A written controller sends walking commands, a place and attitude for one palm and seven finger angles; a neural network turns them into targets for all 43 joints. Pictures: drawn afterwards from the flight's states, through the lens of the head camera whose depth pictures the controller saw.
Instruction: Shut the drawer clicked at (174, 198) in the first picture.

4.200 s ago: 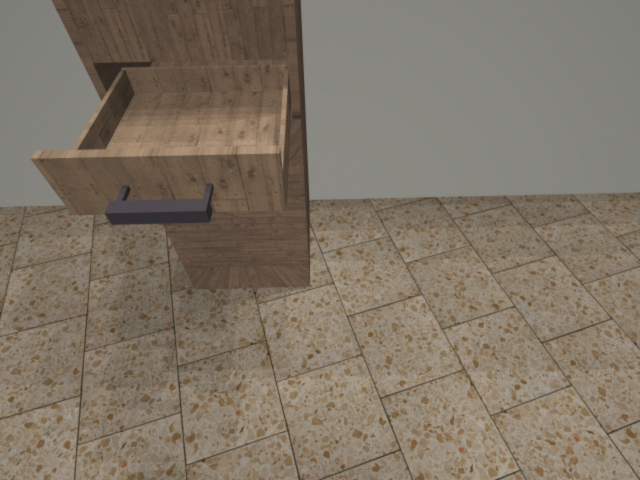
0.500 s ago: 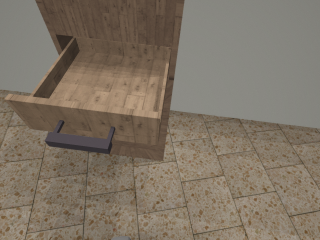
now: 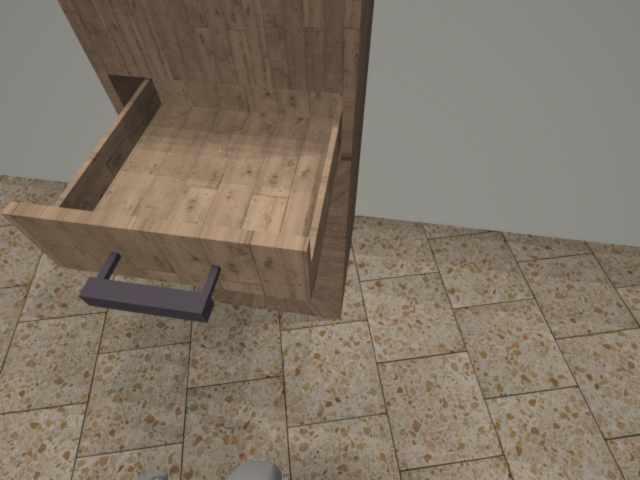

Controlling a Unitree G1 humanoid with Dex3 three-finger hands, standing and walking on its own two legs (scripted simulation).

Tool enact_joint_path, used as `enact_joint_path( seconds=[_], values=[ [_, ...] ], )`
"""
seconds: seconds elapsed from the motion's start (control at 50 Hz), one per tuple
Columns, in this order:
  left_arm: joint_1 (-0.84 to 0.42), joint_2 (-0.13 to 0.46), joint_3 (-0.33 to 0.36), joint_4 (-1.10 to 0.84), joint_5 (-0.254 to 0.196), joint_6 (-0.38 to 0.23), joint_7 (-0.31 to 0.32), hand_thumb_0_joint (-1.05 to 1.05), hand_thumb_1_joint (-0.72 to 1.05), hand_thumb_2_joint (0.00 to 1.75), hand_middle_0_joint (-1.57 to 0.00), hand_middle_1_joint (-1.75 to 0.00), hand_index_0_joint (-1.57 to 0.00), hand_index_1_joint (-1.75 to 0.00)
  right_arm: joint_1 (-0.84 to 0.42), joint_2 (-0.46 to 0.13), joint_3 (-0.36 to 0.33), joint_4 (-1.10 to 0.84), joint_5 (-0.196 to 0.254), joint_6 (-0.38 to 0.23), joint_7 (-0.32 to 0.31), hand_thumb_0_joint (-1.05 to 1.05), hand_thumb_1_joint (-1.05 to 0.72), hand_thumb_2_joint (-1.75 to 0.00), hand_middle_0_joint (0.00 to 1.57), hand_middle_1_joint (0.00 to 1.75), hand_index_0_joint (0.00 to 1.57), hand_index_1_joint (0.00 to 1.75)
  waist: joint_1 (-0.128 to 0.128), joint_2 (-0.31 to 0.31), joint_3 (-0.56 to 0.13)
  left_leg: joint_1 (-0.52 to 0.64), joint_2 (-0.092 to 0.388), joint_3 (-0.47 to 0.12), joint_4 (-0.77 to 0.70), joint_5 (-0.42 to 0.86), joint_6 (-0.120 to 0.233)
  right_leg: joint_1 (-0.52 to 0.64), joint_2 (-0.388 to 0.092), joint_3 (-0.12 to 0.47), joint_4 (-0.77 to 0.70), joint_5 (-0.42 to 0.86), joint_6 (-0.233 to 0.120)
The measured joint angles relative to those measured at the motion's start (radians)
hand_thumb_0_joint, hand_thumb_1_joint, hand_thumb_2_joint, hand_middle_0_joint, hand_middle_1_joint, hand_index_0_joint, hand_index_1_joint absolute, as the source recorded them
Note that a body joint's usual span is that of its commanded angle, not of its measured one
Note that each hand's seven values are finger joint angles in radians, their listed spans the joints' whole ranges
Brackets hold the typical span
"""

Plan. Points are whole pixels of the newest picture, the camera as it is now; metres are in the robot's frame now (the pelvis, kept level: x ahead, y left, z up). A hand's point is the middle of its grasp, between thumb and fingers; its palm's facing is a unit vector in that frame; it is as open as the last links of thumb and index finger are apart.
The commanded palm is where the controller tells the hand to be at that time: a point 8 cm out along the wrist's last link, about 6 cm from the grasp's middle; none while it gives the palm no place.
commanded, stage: come to a stop and stand still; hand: left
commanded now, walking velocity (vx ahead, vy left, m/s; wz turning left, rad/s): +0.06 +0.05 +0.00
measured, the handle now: (155, 282) +0.33 +0.24 +0.03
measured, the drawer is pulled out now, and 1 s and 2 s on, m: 0.30 0.30 0.30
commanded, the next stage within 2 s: look again from close up in 0.38 s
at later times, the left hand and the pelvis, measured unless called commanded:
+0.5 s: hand out of the picture +0.00 +0.22 -0.17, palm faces +0.02 -0.97 -0.22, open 7.4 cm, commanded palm none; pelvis -0.01 +0.03 +0.00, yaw -1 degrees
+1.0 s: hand out of the picture +0.03 +0.24 -0.18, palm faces -0.03 -0.98 -0.21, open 7.3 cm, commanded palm none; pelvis -0.01 +0.06 +0.00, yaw -2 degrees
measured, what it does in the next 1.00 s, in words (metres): steps on the spot: left foot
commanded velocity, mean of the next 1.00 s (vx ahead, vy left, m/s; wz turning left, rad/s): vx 0.00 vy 0.00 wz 0.00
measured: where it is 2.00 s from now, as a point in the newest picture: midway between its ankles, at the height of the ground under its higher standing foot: outside the picture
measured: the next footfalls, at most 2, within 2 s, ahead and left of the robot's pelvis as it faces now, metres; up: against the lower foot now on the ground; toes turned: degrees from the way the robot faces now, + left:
left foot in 0.14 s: +0.01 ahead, +0.15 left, +0.00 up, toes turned +0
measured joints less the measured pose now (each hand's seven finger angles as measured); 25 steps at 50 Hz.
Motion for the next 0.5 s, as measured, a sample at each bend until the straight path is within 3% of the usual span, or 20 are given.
enact_joint_path(
  seconds=[0.08, 0.14, 0.26, 0.5],
  values=[
    [0.007, -0.011, -0.008, 0.017, -0.002, -0.006, -0.006, 0.0, 0.91, 0.89, -0.2, -0.3, -0.2, -0.3, 0.018, 0.012, 0.015, 0.001, 0.0, -0.02, 0.007, 0.0, -0.91, -0.9, 0.2, 0.3, 0.19, 0.3, 0.004, -0.025, -0.011, 0.11, 0.009, 0.011, -0.287, 0.09, 0.0, -0.002, -0.006, 0.005, -0.022, 0.023, 0.008],
    [0.012, -0.027, -0.014, 0.039, -0.012, 0.002, -0.013, 0.0, 0.91, 0.89, -0.2, -0.3, -0.2, -0.3, 0.053, 0.01, 0.022, 0.006, -0.006, -0.043, 0.006, 0.0, -0.91, -0.9, 0.2, 0.3, 0.19, 0.3, -0.005, 0.005, -0.033, 0.18, 0.043, -0.022, -0.476, 0.213, 0.027, -0.025, 0.016, -0.021, 0.014, 0.009, 0.022],
    [0.027, -0.027, -0.018, 0.091, -0.012, 0.008, -0.022, 0.01, 0.91, 0.89, -0.2, -0.3, -0.2, -0.3, 0.093, 0.051, 0.052, 0.061, -0.016, -0.04, 0.009, 0.01, -0.91, -0.9, 0.2, 0.3, 0.19, 0.3, 0.022, -0.018, -0.049, 0.194, 0.035, -0.012, -0.488, 0.229, 0.012, 0.012, 0.01, -0.009, -0.051, 0.047, 0.033],
    [0.087, -0.021, -0.031, 0.159, -0.014, -0.012, -0.007, 0.01, 0.91, 0.89, -0.2, -0.3, -0.2, -0.3, 0.159, 0.068, 0.063, 0.091, -0.009, -0.06, 0.003, 0.01, -0.91, -0.9, 0.2, 0.3, 0.2, 0.3, 0.009, 0.008, -0.075, 0.218, 0.032, 0.014, -0.517, 0.233, 0.026, 0.03, 0.009, 0.015, -0.086, 0.061, 0.046]
  ],
)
